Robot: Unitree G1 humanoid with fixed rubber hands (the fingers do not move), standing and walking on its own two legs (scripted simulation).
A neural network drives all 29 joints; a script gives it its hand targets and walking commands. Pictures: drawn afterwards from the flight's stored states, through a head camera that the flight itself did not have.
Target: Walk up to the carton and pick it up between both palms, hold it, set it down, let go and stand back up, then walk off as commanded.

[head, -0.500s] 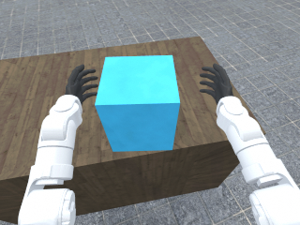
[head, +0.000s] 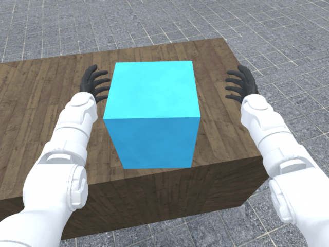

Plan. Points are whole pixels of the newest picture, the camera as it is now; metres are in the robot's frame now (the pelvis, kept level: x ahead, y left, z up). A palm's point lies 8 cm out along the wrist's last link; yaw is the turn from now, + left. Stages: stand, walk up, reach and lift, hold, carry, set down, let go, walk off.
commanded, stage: reach and lift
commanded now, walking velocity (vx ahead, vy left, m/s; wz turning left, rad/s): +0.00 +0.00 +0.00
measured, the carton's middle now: (155, 118) +0.46 +0.05 +0.01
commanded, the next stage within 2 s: none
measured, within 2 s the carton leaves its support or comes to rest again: leaves its support in 0.84 s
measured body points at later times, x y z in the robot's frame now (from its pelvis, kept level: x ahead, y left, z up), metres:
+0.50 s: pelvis +0.01 +0.02 -0.01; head +0.15 -0.03 +0.41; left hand +0.48 +0.17 +0.01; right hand +0.45 -0.14 -0.02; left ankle +0.03 +0.15 -0.74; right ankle -0.02 -0.06 -0.74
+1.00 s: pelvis -0.03 +0.04 -0.01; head +0.06 +0.02 +0.43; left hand +0.40 +0.18 +0.01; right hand +0.39 -0.13 +0.01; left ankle +0.03 +0.15 -0.74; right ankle -0.01 -0.06 -0.74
